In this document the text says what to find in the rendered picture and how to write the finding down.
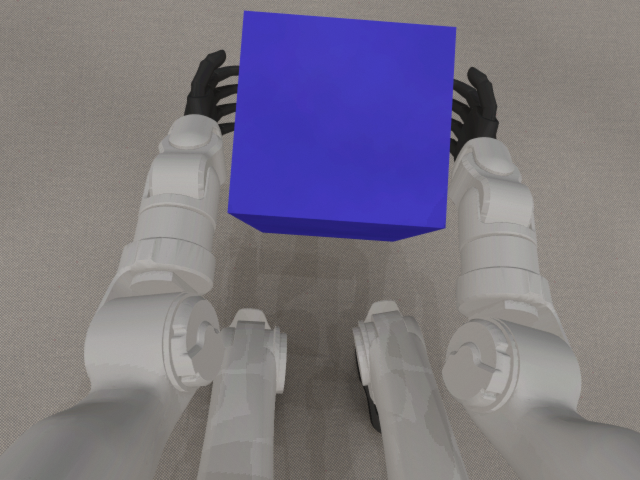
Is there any robot right forearm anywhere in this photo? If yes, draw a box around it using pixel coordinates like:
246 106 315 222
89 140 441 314
448 137 572 349

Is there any right robot hand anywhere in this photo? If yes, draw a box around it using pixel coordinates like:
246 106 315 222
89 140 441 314
450 67 499 163

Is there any robot left thigh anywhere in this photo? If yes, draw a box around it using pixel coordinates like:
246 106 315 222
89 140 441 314
197 320 287 480

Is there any robot right upper arm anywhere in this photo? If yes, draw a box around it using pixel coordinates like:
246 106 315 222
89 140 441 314
442 316 640 480

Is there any robot left shin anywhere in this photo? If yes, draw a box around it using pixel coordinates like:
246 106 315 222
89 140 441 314
220 308 271 348

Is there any carton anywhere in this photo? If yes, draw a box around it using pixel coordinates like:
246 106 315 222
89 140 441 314
227 11 456 242

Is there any left robot hand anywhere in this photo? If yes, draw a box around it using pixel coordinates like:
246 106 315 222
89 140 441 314
184 50 239 136

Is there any robot left forearm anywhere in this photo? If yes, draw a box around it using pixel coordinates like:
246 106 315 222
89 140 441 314
84 114 227 377

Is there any robot left upper arm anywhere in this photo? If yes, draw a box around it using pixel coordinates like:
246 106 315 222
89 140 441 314
0 291 225 480

